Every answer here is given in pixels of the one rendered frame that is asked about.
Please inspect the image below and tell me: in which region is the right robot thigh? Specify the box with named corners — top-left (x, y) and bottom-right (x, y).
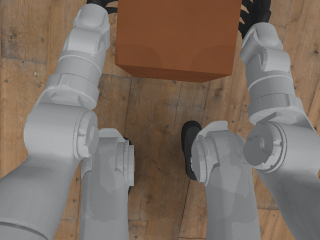
top-left (192, 130), bottom-right (261, 240)

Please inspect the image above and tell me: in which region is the left robot upper arm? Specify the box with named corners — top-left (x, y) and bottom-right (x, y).
top-left (0, 102), bottom-right (100, 240)

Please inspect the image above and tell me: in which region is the right robot forearm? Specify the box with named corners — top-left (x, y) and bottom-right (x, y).
top-left (239, 22), bottom-right (317, 133)

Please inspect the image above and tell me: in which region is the robot left shin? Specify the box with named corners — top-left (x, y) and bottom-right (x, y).
top-left (80, 128), bottom-right (130, 189)

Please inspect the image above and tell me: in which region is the carton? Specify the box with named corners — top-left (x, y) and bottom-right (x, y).
top-left (114, 0), bottom-right (242, 83)

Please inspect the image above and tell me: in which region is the right robot upper arm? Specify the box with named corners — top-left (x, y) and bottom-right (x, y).
top-left (243, 121), bottom-right (320, 240)

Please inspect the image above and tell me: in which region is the robot right hand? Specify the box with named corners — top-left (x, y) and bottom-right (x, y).
top-left (238, 0), bottom-right (272, 39)

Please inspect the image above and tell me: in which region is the robot left hand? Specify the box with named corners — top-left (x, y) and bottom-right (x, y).
top-left (86, 0), bottom-right (118, 14)

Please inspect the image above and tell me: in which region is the left robot forearm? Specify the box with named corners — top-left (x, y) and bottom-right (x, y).
top-left (23, 3), bottom-right (110, 149)

